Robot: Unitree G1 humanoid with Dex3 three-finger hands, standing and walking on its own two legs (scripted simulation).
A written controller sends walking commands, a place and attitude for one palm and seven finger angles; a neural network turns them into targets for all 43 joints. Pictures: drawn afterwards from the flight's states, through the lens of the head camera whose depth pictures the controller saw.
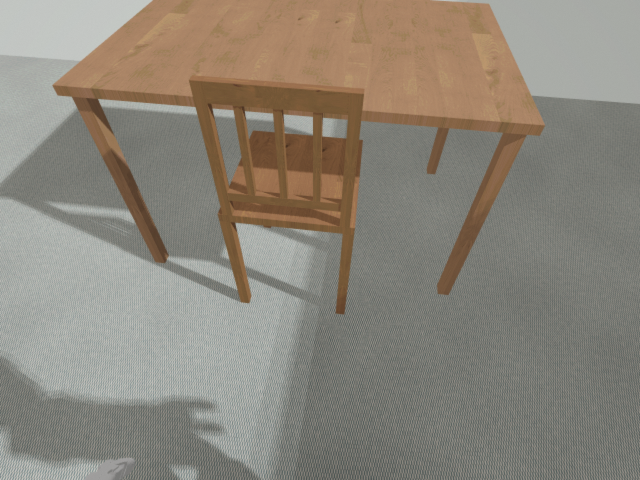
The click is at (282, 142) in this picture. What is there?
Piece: chair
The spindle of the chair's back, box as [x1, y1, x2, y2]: [273, 109, 288, 198]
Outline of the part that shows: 273,109 280,197 286,198 288,193 283,114 282,110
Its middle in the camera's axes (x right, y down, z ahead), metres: -0.10 -0.19 +0.91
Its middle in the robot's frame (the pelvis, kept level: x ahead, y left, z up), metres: +0.80 +0.14 -0.09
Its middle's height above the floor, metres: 0.68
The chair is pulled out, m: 0.00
